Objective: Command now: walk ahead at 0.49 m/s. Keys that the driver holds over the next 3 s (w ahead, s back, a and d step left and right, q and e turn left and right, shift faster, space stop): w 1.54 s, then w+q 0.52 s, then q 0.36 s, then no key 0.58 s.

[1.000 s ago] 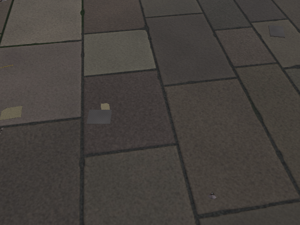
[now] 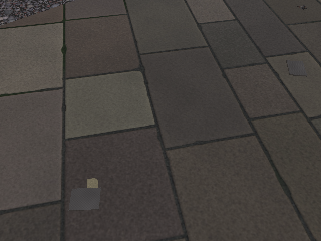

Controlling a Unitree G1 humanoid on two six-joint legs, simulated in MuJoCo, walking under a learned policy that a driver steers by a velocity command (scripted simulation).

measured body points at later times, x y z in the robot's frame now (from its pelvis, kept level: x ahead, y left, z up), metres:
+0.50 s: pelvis +0.27 -0.09 +0.00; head +0.29 -0.10 +0.45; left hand +0.33 +0.18 -0.12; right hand +0.35 -0.35 -0.14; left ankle +0.25 +0.07 -0.65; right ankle +0.29 -0.17 -0.74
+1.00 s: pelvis +0.54 -0.01 -0.01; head +0.57 +0.00 +0.44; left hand +0.56 +0.25 -0.16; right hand +0.67 -0.27 -0.12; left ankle +0.61 +0.07 -0.74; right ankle +0.42 -0.17 -0.65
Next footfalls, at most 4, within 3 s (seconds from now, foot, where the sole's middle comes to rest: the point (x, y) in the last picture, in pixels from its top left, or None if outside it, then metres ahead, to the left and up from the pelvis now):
0.30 right None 0.33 -0.17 -0.78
0.88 left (147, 210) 0.65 0.07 -0.78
1.46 right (192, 150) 0.97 -0.16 -0.78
2.02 left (139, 112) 1.24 0.12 -0.78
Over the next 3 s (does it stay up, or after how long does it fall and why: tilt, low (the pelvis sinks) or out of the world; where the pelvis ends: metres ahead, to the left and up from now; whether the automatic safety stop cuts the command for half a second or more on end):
stays up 1.33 0.09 -0.01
